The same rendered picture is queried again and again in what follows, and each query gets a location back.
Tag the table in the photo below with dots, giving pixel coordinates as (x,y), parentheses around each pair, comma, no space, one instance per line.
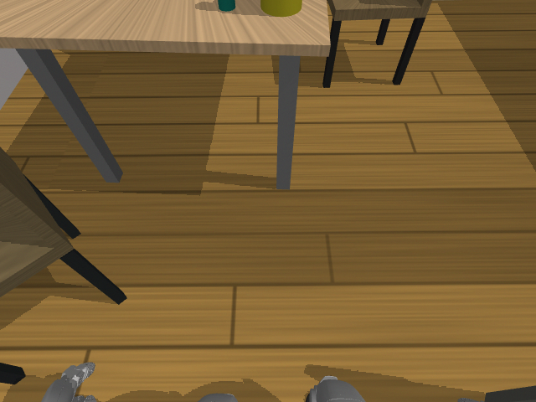
(34,27)

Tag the left robot hand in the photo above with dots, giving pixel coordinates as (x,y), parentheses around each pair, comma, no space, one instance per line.
(64,389)

